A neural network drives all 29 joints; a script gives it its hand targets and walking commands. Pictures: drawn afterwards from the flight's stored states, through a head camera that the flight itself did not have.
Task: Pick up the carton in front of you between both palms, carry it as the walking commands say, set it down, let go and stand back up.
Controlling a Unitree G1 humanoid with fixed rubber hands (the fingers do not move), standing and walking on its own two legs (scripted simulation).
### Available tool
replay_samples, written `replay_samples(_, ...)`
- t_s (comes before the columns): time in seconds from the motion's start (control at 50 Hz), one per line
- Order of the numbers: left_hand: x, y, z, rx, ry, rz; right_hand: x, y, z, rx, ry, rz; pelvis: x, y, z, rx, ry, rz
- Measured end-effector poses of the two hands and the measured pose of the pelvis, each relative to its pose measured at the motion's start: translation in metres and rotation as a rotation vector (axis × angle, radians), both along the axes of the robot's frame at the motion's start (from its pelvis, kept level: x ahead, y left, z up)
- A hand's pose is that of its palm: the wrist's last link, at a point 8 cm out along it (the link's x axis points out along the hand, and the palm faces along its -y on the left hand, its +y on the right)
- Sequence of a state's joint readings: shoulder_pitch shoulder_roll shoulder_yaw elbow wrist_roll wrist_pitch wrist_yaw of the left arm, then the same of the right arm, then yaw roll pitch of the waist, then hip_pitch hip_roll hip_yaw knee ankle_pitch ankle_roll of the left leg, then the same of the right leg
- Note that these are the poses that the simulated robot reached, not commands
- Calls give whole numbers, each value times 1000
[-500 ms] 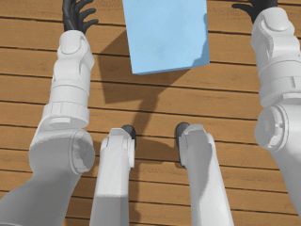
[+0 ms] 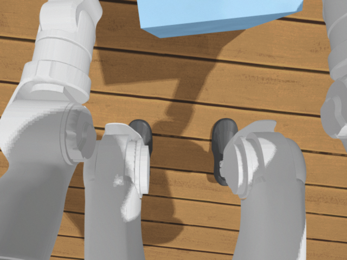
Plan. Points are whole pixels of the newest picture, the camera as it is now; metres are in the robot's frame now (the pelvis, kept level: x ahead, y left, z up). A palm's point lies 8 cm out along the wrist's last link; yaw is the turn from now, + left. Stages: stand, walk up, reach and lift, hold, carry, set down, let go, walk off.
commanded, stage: reach and lift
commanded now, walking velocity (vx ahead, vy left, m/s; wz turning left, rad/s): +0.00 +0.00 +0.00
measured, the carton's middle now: out of the picture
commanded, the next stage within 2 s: none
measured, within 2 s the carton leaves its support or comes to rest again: leaves its support in 0.82 s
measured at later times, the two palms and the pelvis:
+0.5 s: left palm out of the picture +0.56 +0.10 -0.18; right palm out of the picture +0.57 -0.21 -0.18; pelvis -0.01 +0.00 +0.00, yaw +0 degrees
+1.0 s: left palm out of the picture +0.55 +0.10 -0.10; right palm out of the picture +0.54 -0.20 -0.10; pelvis +0.01 +0.01 +0.01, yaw -1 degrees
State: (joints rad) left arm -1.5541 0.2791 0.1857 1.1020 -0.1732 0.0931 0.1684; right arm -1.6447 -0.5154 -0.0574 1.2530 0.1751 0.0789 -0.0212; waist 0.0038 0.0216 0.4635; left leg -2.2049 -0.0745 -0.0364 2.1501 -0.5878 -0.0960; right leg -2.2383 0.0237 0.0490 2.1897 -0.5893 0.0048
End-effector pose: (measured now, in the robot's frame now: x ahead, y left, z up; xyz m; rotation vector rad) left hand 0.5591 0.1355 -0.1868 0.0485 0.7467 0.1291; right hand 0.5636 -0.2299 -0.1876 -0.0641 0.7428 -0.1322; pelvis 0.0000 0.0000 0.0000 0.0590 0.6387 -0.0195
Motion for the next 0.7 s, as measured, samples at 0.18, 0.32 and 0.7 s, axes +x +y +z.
replay_samples(0.18,4,-2,1,-5,-29,-3,9,9,3,3,-32,14,6,2,-11,1,-8,6)
replay_samples(0.32,0,-8,6,-11,-21,-11,2,11,7,9,-21,15,1,5,-9,-2,-9,5)
replay_samples(0.7,4,-32,7,-63,-5,-21,5,24,9,41,11,77,0,1,-13,-6,-41,2)
